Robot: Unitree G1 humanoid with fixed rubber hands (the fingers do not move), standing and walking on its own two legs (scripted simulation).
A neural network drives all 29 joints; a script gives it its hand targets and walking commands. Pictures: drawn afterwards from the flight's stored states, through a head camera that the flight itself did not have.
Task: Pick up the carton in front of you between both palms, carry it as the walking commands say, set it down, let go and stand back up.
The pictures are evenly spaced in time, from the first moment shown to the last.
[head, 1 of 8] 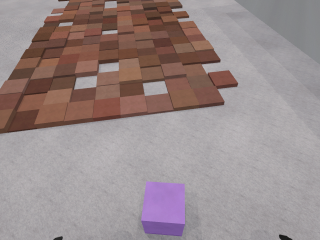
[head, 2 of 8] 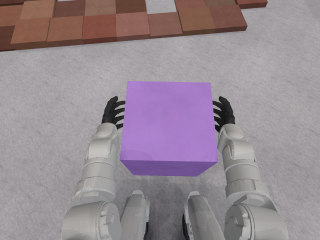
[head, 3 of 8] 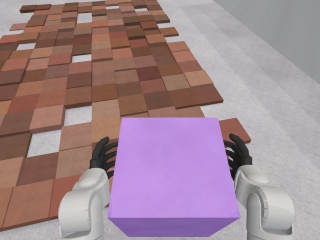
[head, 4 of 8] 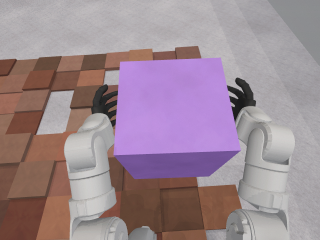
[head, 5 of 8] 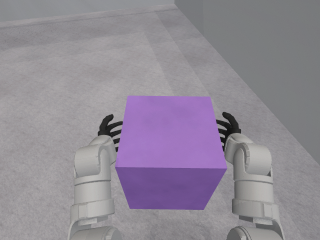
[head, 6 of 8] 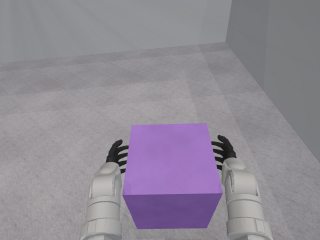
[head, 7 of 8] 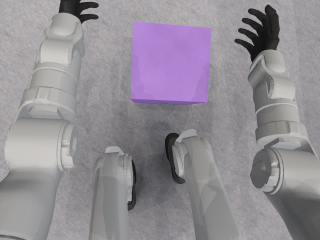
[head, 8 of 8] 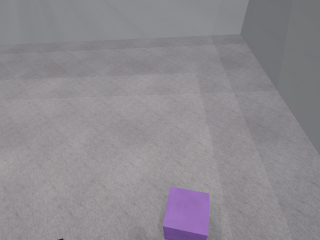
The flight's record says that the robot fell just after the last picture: no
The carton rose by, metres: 0.80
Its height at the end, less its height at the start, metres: +0.00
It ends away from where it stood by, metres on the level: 6.54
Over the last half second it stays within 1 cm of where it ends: yes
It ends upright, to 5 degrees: yes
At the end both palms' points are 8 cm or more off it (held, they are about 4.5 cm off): yes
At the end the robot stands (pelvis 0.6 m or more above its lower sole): yes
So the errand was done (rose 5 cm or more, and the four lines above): yes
